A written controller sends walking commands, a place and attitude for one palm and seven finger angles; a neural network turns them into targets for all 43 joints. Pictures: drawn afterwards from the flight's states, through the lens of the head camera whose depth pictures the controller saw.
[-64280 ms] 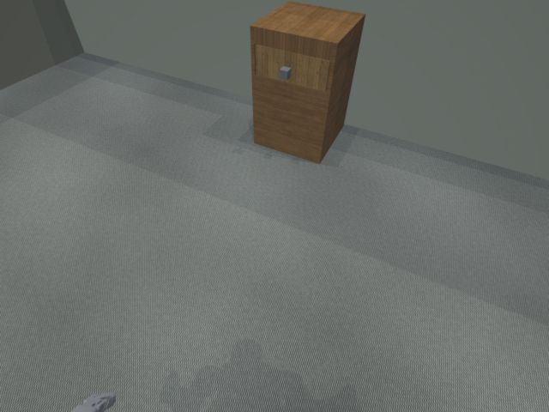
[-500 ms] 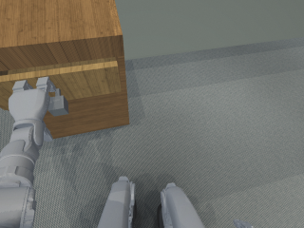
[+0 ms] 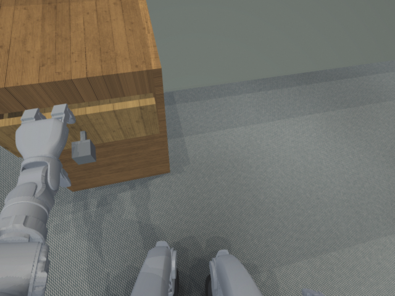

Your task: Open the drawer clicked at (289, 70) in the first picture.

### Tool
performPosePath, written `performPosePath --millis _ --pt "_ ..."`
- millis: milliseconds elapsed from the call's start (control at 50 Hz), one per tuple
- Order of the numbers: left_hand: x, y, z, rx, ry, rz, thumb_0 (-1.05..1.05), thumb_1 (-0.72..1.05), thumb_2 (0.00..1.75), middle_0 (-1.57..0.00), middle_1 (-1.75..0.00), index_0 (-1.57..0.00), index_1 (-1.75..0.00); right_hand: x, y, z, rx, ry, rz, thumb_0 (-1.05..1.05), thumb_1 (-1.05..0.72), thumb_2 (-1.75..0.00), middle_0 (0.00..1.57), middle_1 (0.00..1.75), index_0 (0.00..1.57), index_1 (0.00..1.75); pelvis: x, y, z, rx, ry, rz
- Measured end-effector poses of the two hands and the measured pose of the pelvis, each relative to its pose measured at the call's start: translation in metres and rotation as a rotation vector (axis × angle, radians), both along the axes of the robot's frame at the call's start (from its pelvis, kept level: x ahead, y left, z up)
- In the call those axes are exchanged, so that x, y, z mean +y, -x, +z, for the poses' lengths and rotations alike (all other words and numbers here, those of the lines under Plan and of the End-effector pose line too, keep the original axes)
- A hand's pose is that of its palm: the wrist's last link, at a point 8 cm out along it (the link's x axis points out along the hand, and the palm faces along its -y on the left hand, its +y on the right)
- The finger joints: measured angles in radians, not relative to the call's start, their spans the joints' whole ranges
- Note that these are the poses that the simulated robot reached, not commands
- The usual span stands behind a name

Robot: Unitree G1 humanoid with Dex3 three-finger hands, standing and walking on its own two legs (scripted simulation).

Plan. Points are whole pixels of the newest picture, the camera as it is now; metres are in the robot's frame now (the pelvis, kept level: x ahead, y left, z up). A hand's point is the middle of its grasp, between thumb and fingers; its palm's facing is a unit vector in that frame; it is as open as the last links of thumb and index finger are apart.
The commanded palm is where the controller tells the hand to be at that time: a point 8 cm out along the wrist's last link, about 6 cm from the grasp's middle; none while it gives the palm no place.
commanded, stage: lift the hand off the handle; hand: left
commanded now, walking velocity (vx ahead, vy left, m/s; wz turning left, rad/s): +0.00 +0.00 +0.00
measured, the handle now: (83, 145) +0.46 +0.30 -0.13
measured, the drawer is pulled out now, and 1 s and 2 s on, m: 0.03 0.03 0.03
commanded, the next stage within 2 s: draw the hand back to the body in 1.20 s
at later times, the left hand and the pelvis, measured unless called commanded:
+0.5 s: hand (47, 138) +0.42 +0.32 -0.02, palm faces -0.03 -0.05 -1.00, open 13.8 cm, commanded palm +0.41 +0.31 +0.04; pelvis +0.01 +0.01 +0.03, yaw +1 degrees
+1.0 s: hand (34, 132) +0.41 +0.33 +0.02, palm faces -0.04 -0.05 -1.00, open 13.8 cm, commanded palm +0.40 +0.31 +0.08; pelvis +0.02 +0.01 +0.05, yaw +1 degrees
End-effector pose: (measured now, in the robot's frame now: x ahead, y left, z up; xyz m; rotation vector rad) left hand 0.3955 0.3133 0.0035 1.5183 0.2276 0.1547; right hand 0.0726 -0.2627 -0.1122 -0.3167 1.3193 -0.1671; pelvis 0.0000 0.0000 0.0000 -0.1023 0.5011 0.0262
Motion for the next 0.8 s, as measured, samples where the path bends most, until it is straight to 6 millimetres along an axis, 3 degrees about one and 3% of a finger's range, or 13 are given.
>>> performPosePath --millis 260,500,800 --pt "0.016 0.005 0.013 0.003 -0.020 0.038 0.00 -0.49 0.30 -0.32 -1.21 -0.31 -1.20 -0.002 0.000 0.011 0.025 0.009 -0.006 0.01 -0.90 -0.90 0.20 0.30 0.20 0.30 0.003 -0.005 0.011 -0.013 -0.002 0.006" --pt "0.005 -0.005 0.035 -0.008 0.002 0.010 0.00 -0.49 0.30 -0.31 -1.20 -0.31 -1.20 0.005 -0.009 0.029 -0.004 0.007 -0.023 0.01 -0.90 -0.90 0.20 0.30 0.20 0.30 0.007 -0.012 0.027 -0.044 -0.004 0.007" --pt "0.012 0.003 0.057 -0.002 -0.004 0.019 0.00 -0.49 0.30 -0.31 -1.20 -0.31 -1.20 0.009 -0.009 0.043 -0.004 0.000 -0.036 0.01 -0.90 -0.90 0.20 0.30 0.20 0.30 0.010 -0.018 0.042 -0.084 -0.012 0.012"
